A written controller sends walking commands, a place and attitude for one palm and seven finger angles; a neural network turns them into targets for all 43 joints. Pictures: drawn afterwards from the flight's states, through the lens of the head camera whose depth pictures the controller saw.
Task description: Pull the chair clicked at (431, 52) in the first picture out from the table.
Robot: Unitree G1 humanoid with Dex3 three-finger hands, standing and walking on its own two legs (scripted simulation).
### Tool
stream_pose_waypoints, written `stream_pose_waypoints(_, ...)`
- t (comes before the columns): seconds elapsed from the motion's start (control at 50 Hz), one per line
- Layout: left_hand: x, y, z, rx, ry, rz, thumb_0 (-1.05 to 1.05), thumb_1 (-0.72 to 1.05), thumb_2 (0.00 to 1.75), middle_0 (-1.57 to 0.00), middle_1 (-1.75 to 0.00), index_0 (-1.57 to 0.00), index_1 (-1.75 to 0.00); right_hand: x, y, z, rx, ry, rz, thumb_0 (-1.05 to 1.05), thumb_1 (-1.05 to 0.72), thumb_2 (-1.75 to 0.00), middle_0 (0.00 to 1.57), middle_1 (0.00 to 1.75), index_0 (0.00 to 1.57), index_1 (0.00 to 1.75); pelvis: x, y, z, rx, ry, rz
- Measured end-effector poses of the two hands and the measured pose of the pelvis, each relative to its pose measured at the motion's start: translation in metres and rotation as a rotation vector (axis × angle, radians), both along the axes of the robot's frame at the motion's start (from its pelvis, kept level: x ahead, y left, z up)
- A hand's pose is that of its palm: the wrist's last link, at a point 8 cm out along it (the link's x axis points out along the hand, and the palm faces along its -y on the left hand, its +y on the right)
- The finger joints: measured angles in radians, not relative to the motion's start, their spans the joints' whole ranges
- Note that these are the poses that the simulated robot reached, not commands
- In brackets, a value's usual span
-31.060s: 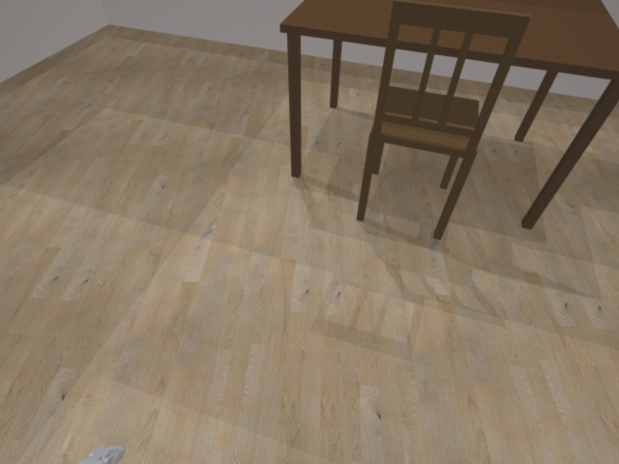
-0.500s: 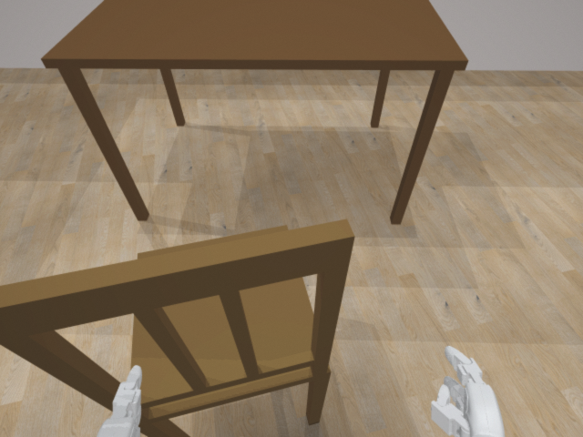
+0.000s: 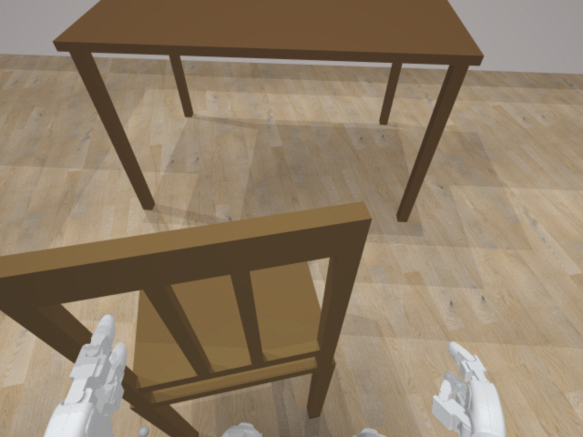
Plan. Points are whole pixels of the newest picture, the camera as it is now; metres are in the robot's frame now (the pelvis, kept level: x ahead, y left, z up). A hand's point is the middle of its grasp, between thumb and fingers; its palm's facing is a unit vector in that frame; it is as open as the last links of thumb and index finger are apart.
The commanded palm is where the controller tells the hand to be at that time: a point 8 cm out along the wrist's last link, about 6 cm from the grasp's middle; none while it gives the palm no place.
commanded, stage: draw the hand back to the body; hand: left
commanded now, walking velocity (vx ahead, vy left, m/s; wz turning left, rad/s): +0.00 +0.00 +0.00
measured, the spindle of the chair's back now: (184, 334) +0.25 +0.17 +0.01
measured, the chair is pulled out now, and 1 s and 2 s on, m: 0.63 0.62 0.62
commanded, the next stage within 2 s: step back with the hand held close in 1.32 s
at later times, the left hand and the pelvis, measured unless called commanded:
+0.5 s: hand (99, 394) +0.15 +0.20 +0.12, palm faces +0.13 -0.92 -0.38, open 15.3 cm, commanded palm +0.12 +0.27 +0.18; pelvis +0.01 +0.00 +0.05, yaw -1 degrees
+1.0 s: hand (72, 365) +0.17 +0.23 +0.12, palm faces +0.28 -0.83 -0.48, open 8.1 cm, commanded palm +0.17 +0.28 +0.26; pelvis +0.04 -0.02 +0.07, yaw +1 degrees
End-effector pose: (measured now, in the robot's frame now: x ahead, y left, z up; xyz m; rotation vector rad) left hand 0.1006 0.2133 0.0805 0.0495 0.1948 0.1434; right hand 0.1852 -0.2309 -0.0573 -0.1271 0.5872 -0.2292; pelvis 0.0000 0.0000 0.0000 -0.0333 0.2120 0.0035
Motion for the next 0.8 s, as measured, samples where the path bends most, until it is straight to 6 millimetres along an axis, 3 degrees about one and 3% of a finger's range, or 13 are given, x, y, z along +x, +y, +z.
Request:
stream_pose_waypoints(0.14,0.012,0.008,0.019,0.028,-0.112,-0.11,-0.01,-0.54,0.2,0.0,0.0,0.0,0.0,-0.004,0.007,-0.003,0.05,-0.006,0.0,0.02,-0.9,-0.9,0.2,0.3,0.2,0.3,-0.006,0.001,-0.001,0.002,-0.023,-0.01)
stream_pose_waypoints(0.26,0.013,0.023,0.039,0.041,-0.111,-0.059,-0.01,-0.51,0.22,-0.01,-0.01,-0.01,-0.01,-0.007,0.01,0.011,0.047,-0.025,-0.006,0.02,-0.9,-0.9,0.2,0.3,0.2,0.3,-0.003,0.002,0.012,0.0,-0.061,-0.008)
stream_pose_waypoints(0.32,0.015,0.027,0.047,0.181,-0.012,-0.034,-0.01,-0.46,0.24,-0.03,-0.02,-0.02,-0.02,-0.007,0.01,0.022,0.021,-0.013,0.0,0.02,-0.9,-0.9,0.2,0.3,0.2,0.3,0.001,0.002,0.022,0.001,-0.095,-0.011)
stream_pose_waypoints(0.52,0.022,0.031,0.063,0.312,0.16,0.042,-0.01,-0.16,0.39,-0.2,-0.13,-0.09,-0.08,0.002,0.008,0.051,-0.011,-0.013,0.021,0.02,-0.9,-0.9,0.2,0.3,0.2,0.3,0.014,-0.001,0.053,0.01,-0.205,-0.014)
stream_pose_waypoints(0.8,0.034,0.048,0.072,0.346,0.248,0.196,0.0,0.34,0.63,-0.29,-0.25,-0.23,-0.19,0.027,0.001,0.058,-0.027,-0.023,0.138,0.01,-0.9,-0.9,0.2,0.3,0.2,0.3,0.031,-0.015,0.07,0.024,-0.266,0.003)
